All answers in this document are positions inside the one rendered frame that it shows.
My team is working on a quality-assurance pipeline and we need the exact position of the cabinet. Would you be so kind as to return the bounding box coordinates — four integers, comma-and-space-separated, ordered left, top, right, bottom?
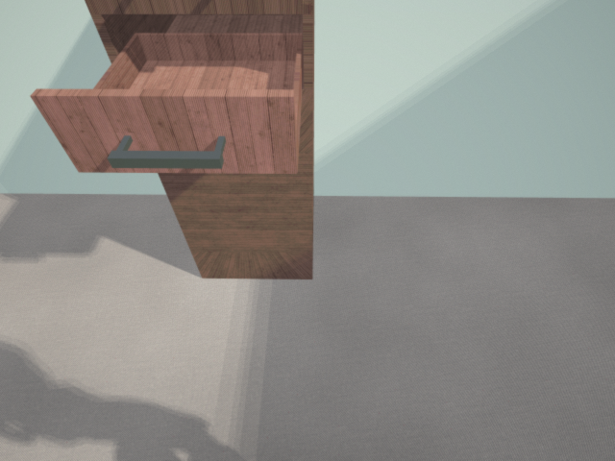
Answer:
85, 0, 314, 279

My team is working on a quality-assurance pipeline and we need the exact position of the handle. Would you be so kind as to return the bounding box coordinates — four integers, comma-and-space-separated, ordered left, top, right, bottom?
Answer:
108, 135, 226, 169

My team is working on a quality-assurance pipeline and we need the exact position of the drawer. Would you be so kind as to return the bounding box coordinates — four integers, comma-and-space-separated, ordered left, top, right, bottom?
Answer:
31, 33, 304, 174

